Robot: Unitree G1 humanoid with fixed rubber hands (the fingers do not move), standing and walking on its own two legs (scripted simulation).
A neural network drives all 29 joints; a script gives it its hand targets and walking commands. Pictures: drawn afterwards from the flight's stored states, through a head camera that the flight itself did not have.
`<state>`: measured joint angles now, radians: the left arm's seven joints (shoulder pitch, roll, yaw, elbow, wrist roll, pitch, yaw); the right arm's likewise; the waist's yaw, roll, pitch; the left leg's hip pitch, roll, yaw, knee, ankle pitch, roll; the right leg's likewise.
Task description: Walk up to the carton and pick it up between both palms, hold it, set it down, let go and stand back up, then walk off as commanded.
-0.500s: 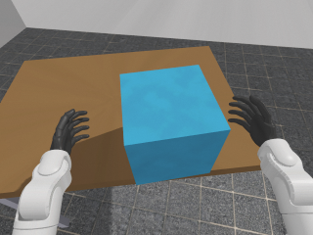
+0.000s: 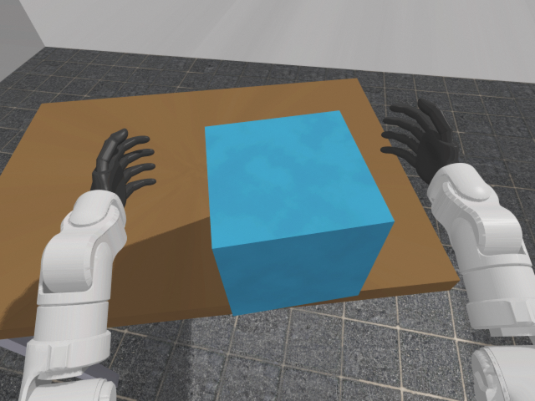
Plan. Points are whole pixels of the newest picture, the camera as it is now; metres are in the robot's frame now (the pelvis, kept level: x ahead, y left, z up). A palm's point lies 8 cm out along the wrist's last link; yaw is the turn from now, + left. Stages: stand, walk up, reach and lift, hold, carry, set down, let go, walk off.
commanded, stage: reach and lift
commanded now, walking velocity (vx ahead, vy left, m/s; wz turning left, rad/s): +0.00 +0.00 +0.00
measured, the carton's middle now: (285, 215) +0.39 -0.01 +0.03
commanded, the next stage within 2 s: none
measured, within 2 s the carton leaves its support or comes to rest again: neither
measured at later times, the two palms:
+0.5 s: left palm (124, 136) +0.42 +0.21 +0.19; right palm (420, 110) +0.44 -0.19 +0.20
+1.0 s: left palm (131, 162) +0.44 +0.23 +0.12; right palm (417, 155) +0.44 -0.21 +0.12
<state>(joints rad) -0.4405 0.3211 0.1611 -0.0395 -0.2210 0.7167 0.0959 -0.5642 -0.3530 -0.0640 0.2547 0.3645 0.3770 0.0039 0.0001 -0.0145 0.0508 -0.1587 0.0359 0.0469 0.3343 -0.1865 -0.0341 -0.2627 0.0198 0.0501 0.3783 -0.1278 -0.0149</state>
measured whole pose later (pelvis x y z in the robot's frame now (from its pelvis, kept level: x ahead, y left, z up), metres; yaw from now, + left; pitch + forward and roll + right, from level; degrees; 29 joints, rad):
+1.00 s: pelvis +0.00 +0.00 +0.00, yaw +0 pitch +5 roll +1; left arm -0.89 0.32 0.12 0.97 -0.22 0.14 0.12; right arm -0.84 -0.36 0.02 0.87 0.35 0.16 0.00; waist 0.00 -0.01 0.01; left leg -0.24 0.04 0.05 0.35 -0.19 -0.03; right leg -0.34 0.02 0.05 0.37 -0.12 -0.01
